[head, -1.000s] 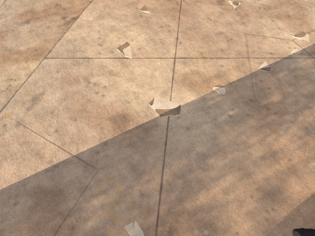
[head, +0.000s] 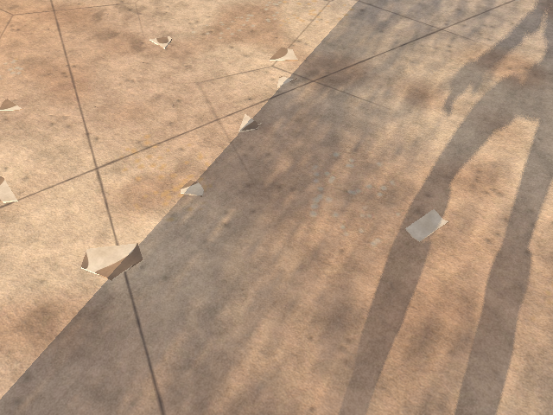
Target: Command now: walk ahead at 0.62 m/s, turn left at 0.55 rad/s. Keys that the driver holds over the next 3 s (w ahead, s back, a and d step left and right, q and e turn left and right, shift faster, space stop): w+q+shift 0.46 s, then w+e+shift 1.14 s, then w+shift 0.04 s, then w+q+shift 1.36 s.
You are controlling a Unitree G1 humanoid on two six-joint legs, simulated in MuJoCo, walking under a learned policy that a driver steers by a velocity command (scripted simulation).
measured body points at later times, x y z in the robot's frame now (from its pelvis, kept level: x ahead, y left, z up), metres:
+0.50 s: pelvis +0.30 +0.14 -0.03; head +0.33 +0.15 +0.42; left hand +0.31 +0.42 -0.13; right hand +0.49 -0.10 -0.14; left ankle +0.30 +0.16 -0.74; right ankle +0.26 -0.07 -0.63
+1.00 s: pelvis +0.74 +0.30 -0.02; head +0.75 +0.32 +0.43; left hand +0.63 +0.57 -0.15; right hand +0.99 +0.14 -0.09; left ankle +0.67 +0.45 -0.63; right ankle +0.76 +0.29 -0.74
